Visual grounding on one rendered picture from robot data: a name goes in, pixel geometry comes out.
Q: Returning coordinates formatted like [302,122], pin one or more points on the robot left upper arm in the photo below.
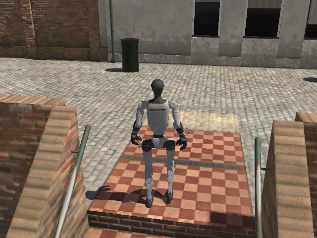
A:
[139,115]

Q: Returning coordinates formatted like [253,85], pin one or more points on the robot right forearm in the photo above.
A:
[181,133]

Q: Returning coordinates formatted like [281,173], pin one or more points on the robot right upper arm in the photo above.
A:
[175,113]

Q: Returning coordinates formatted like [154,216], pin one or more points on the robot left forearm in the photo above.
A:
[134,131]

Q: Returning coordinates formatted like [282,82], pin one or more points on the left robot hand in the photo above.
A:
[137,138]

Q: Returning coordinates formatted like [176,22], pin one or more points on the right robot shin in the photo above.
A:
[170,176]

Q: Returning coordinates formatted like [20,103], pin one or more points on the humanoid robot torso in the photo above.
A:
[158,116]

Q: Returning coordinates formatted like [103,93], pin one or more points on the right robot hand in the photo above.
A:
[182,142]

